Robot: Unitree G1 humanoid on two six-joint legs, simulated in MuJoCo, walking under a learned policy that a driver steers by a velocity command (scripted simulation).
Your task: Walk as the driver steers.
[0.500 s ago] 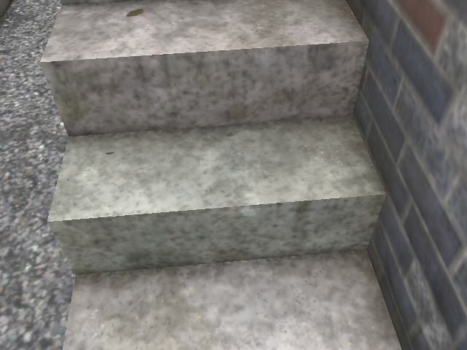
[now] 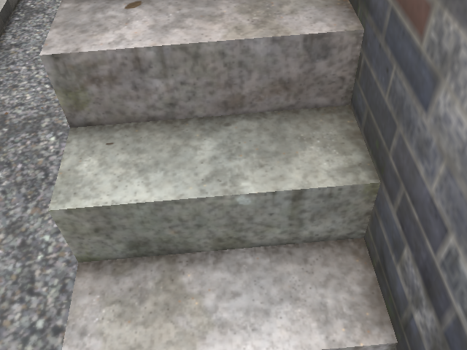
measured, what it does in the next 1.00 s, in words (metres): shifts its weight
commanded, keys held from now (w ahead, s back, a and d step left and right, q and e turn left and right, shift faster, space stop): w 0.04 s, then no key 0.96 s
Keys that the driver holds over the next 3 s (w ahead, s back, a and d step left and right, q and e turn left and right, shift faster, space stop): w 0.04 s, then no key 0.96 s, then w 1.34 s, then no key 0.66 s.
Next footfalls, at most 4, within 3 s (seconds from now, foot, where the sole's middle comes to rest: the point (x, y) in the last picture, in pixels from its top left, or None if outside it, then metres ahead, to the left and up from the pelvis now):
none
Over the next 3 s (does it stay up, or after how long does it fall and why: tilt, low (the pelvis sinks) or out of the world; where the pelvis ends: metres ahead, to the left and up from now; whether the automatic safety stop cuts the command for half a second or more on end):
stays up -0.06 0.01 0.00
